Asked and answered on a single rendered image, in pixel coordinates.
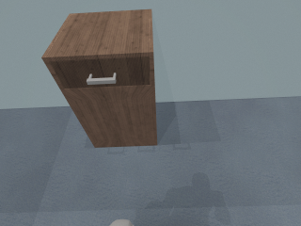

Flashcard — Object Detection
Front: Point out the handle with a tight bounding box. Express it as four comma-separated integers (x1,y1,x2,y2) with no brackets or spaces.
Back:
87,73,117,85

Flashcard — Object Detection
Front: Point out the drawer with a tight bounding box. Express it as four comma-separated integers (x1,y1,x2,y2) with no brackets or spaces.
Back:
50,56,151,89

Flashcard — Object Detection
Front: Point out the cabinet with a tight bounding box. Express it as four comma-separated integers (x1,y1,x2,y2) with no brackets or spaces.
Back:
41,8,158,148

